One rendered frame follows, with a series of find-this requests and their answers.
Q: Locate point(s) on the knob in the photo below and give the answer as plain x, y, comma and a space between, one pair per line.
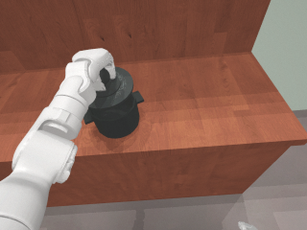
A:
105, 76

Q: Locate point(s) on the left robot upper arm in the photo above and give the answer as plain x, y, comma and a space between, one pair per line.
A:
47, 159

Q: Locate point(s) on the lid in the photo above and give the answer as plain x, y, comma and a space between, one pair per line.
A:
117, 91

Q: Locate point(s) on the robot left hand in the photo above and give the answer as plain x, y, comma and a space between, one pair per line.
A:
104, 59

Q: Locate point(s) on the pot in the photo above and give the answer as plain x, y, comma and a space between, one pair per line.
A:
119, 121

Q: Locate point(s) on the table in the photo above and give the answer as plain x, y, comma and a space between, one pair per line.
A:
211, 122

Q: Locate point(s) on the robot left forearm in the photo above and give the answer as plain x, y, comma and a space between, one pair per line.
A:
63, 117

